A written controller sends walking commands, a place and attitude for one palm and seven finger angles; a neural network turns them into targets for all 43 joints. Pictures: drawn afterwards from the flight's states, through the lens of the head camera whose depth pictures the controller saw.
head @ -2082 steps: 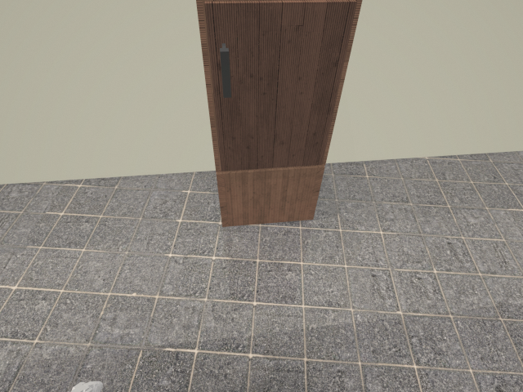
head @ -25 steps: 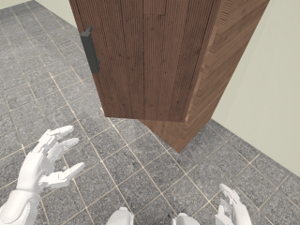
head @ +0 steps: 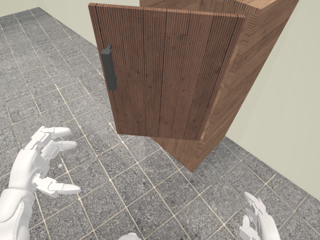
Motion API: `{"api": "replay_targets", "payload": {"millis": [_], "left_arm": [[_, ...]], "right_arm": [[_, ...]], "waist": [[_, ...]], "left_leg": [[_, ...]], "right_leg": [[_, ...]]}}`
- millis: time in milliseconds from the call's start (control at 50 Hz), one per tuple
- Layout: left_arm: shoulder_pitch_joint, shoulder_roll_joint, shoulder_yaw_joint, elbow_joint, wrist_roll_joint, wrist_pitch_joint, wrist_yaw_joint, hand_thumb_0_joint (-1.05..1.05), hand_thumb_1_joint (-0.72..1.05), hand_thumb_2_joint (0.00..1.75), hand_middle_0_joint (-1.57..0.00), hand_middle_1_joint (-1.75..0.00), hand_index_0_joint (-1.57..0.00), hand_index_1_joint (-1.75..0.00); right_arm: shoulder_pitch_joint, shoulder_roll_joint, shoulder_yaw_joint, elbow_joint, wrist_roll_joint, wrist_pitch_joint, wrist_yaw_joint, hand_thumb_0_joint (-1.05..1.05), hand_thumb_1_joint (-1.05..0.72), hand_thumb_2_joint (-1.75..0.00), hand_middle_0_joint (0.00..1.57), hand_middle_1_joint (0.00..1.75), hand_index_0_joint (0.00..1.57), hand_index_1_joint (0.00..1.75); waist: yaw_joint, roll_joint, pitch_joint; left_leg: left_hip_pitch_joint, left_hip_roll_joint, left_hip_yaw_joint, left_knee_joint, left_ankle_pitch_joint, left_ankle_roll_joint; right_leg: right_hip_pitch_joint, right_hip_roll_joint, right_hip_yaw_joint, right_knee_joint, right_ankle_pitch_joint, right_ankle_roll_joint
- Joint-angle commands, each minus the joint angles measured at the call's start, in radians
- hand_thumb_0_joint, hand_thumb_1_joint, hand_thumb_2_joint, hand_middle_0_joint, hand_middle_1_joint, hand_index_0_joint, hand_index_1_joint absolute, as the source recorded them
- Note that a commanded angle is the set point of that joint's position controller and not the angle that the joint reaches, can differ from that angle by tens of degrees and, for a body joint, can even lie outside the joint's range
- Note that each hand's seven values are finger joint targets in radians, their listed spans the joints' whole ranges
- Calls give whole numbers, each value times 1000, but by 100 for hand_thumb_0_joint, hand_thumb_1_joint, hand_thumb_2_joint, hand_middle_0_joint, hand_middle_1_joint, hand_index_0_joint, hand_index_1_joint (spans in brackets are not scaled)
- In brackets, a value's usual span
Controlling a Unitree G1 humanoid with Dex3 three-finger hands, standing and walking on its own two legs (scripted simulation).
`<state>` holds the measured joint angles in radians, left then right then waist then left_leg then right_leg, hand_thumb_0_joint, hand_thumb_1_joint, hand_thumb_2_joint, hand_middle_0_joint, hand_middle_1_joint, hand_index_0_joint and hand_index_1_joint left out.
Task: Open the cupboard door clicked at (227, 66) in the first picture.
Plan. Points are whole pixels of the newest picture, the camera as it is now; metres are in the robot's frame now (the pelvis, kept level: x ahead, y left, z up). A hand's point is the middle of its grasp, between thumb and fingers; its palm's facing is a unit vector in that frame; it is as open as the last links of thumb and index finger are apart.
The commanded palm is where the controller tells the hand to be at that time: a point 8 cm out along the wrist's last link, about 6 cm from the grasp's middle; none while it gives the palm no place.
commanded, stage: raise the hand with hooked fingers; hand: left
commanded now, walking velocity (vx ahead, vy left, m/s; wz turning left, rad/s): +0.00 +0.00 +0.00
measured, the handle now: (111, 67) +0.59 +0.20 +0.09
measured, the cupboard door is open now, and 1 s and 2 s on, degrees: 40 40 40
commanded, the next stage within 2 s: move the hooked fingers beside the handle in 0.90 s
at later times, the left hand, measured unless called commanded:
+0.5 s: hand (47, 137) +0.30 +0.27 +0.11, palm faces +0.02 -1.00 -0.02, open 14.0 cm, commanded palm +0.27 +0.31 +0.11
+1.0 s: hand (55, 142) +0.29 +0.26 +0.11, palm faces +0.03 -1.00 -0.02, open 14.0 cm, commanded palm +0.27 +0.30 +0.11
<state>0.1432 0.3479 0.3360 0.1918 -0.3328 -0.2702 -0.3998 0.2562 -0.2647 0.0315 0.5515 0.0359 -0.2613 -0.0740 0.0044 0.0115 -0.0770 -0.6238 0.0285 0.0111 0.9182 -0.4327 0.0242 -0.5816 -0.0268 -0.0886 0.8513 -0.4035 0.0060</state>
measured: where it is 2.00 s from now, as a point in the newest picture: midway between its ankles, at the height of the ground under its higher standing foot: outside the picture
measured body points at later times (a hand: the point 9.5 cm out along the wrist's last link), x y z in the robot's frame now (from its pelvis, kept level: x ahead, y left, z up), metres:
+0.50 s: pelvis +0.01 +0.00 +0.02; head +0.03 +0.00 +0.47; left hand +0.29 +0.33 +0.12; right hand +0.16 -0.25 -0.06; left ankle +0.02 +0.10 -0.69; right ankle +0.01 -0.13 -0.69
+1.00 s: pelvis +0.00 -0.02 +0.02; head +0.03 -0.02 +0.47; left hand +0.28 +0.31 +0.11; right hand +0.16 -0.26 -0.06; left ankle +0.02 +0.10 -0.69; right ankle +0.01 -0.13 -0.69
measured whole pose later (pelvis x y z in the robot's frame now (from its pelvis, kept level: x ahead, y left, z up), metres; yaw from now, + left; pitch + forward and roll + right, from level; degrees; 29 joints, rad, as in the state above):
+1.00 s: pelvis +0.00 -0.02 +0.02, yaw +0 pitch +5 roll -1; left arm -0.09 0.42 0.43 0.46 -0.35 -0.21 -0.51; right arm 0.27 -0.27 0.05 0.58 0.05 -0.21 -0.10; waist 0.01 0.03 -0.05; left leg -0.50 0.04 0.02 0.77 -0.37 0.00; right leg -0.47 -0.01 -0.08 0.73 -0.35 -0.01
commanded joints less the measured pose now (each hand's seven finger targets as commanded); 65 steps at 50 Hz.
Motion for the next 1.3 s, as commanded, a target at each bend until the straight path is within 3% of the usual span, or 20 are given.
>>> {"api": "replay_targets", "payload": {"millis": [0,60,120,200,380,420,480,600,640,780,840,900,940,980,1040,1100,1140,1180,1220,1280], "left_arm": [[-216,212,94,-193,-15,-23,-13,0,-50,30,-30,-120,-30,-120],[-259,244,122,-182,-22,-10,-25,0,-50,30,-30,-120,-30,-120],[-285,249,134,-117,-32,6,-43,0,-50,30,-30,-120,-30,-120],[-357,284,152,-94,-35,18,-73,0,-50,30,-30,-120,-30,-120],[-457,361,205,10,-42,41,-101,0,-50,30,-30,-120,-30,-120],[-419,314,179,51,-50,46,-112,0,-50,30,-30,-120,-30,-120],[-406,309,169,69,-48,50,-123,0,-50,30,-30,-120,-30,-120],[-432,354,213,-15,-43,3,-91,0,-50,30,-30,-120,-30,-120],[-436,364,219,3,-44,-4,-84,0,-50,30,-30,-120,-30,-120],[-459,347,193,-1,-32,-10,-93,0,-50,30,-30,-120,-30,-120],[-440,339,195,48,-47,-3,-102,0,-50,30,-30,-120,-30,-120],[-461,328,181,63,-44,7,-108,0,-50,30,-30,-120,-30,-120],[-464,332,178,69,-45,8,-110,0,-50,30,-30,-120,-30,-120],[-465,331,176,57,-38,5,-109,0,-50,30,-30,-120,-30,-120],[-606,361,175,73,-31,-9,-99,0,-50,30,-30,-120,-30,-120],[-699,367,162,145,-13,-14,-100,0,-50,30,-30,-120,-30,-120],[-733,393,165,201,-4,-17,-107,0,-50,30,-30,-120,-30,-120],[-793,369,127,221,10,-21,-113,0,-50,30,-30,-120,-30,-120],[-761,390,154,249,14,-25,-109,0,-50,30,-30,-120,-30,-120],[-782,410,170,323,14,-18,-111,0,-50,30,-30,-120,-30,-120]], "right_arm": [[-22,-147,-49,-135,11,-35,-18,0,-90,-90,20,30,20,30],[-24,-144,-41,-134,9,-31,-19,0,-90,-90,20,30,20,30],[-28,-146,-38,-127,11,-23,-26,0,-90,-90,20,30,20,30],[-30,-146,-36,-122,13,-17,-32,0,-90,-90,20,30,20,30],[-20,-155,-33,-109,15,-4,-38,0,-90,-90,20,30,20,30],[-21,-154,-37,-113,17,-4,-37,0,-90,-90,20,30,20,30],[-17,-158,-41,-119,19,2,-30,0,-90,-90,20,30,20,30],[-18,-152,-44,-123,12,3,-25,0,-90,-90,20,30,20,30],[-16,-154,-43,-118,11,6,-28,0,-90,-90,20,30,20,30],[-23,-147,-40,-116,15,2,-39,0,-90,-90,20,30,20,30],[-23,-153,-38,-113,14,3,-42,0,-90,-90,20,30,20,30],[-30,-150,-37,-113,19,2,-43,0,-90,-90,20,30,20,30],[-28,-153,-36,-115,18,3,-44,0,-90,-90,20,30,20,30],[-34,-149,-35,-116,19,2,-44,0,-90,-90,20,30,20,30],[-21,-155,-34,-96,15,4,-51,0,-90,-90,20,30,20,30],[-11,-155,-33,-76,18,8,-57,0,-90,-90,20,30,20,30],[0,-162,-32,-70,17,15,-59,0,-90,-90,20,30,20,30],[4,-158,-33,-65,19,18,-57,0,-90,-90,20,30,20,30],[20,-162,-39,-68,15,24,-53,0,-90,-90,20,30,20,30],[31,-167,-37,-69,15,43,-42,0,-90,-90,20,30,20,30]], "waist": [[-2,108,-195],[4,118,-210],[-2,61,-183],[2,110,-216],[5,77,-195],[7,57,-186],[7,43,-177],[13,95,-221],[9,62,-185],[5,113,-202],[1,28,-169],[-2,64,-158],[-2,25,-153],[1,68,-172],[-26,31,-166],[-39,71,-174],[-36,56,-181],[-43,93,-211],[-27,83,-267],[-27,53,-239]], "left_leg": [[183,-19,-61,-205,251,-20],[217,-19,-64,-214,287,-24],[198,-21,-60,-224,265,-20],[238,-23,-52,-229,305,-19],[250,-25,-48,-264,296,-14],[236,-28,-42,-266,281,-13],[226,-31,-32,-265,280,-8],[250,-32,-24,-260,299,-6],[226,-30,-24,-260,275,-5],[252,-32,-23,-270,260,-3],[224,-31,-24,-266,244,-1],[217,-34,-19,-269,208,-3],[208,-33,-22,-266,202,-1],[218,-35,-19,-264,212,-1],[215,-31,-25,-254,202,0],[211,-33,-25,-251,183,-2],[202,-32,-27,-245,184,-1],[217,-34,-27,-242,200,-1],[229,-34,-26,-234,253,-1],[187,-33,-25,-231,260,-3]], "right_leg": [[76,53,4,-110,180,-32],[96,56,5,-119,207,-37],[108,54,5,-140,207,-33],[132,52,14,-152,242,-37],[171,52,22,-197,245,-38],[175,48,24,-204,240,-36],[178,47,31,-211,249,-35],[203,45,44,-208,268,-35],[200,47,48,-214,247,-34],[196,44,51,-220,236,-34],[196,46,54,-226,228,-30],[174,41,59,-234,190,-27],[183,41,64,-237,176,-28],[184,38,66,-233,191,-28],[165,42,69,-232,180,-25],[141,37,72,-228,162,-24],[149,38,76,-224,160,-29],[141,36,73,-214,184,-30],[169,36,69,-199,243,-30],[166,39,66,-189,265,-30]]}}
